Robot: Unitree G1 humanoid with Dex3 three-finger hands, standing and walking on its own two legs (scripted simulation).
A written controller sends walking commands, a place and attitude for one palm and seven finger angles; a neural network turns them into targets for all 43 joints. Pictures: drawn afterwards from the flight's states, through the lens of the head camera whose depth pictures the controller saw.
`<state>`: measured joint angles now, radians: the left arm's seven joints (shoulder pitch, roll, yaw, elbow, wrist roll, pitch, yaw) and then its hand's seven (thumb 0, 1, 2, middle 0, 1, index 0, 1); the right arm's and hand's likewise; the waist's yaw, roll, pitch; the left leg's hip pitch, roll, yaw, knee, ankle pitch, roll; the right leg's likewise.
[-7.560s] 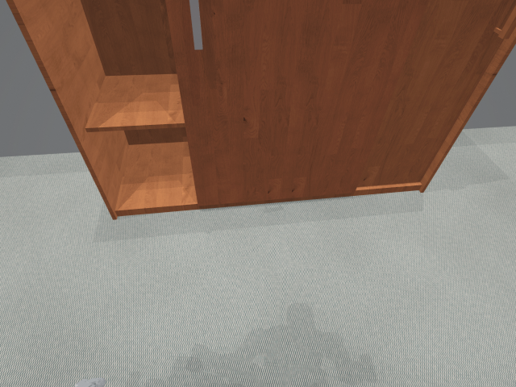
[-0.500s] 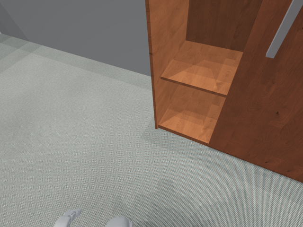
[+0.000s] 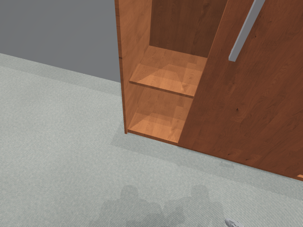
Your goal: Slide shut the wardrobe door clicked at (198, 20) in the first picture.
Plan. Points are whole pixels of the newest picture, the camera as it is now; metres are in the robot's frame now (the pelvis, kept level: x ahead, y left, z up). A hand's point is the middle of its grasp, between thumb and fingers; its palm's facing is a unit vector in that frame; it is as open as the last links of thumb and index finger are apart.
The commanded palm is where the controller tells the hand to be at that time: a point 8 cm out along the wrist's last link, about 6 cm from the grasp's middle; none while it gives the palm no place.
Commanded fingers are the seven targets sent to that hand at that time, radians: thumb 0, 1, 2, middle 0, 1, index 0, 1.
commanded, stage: turn to face it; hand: right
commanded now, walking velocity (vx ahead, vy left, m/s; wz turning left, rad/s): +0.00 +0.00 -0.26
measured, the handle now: (247, 21) +0.74 -0.24 +0.22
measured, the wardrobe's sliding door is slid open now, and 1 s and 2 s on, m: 0.40 0.40 0.40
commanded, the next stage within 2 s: take the last steps up to it in 0.06 s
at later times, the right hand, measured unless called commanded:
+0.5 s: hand out of the picture -0.03 -0.24 -0.17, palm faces +0.18 +0.97 -0.19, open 7.4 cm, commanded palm none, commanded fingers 0.00 -0.90 -0.90 0.20 0.30 0.20 0.30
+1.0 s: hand (217, 203) +0.25 -0.20 -0.16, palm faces +0.16 +0.96 -0.21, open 7.3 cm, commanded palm none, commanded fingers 0.00 -0.90 -0.90 0.20 0.30 0.20 0.30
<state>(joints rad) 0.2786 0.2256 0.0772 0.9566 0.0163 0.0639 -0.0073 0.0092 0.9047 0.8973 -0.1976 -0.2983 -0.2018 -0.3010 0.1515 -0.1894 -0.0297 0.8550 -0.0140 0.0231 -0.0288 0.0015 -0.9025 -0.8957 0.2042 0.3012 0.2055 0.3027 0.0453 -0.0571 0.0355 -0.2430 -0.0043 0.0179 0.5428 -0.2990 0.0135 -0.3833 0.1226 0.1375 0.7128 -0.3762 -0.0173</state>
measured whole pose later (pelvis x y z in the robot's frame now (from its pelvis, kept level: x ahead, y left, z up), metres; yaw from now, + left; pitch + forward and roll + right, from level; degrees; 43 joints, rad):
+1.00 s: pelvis +0.19 -0.01 +0.00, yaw -8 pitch -2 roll +1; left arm 0.35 0.17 0.06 1.11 0.02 0.00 0.00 0.01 0.91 0.90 -0.19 -0.30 -0.20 -0.30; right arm 0.19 -0.15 -0.05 1.02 -0.02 -0.05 -0.02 -0.01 -0.92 -0.90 0.20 0.30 0.21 0.30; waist 0.03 -0.04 0.04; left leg -0.29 0.02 0.16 0.53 -0.22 0.05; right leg -0.41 -0.08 -0.03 1.16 -0.38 -0.03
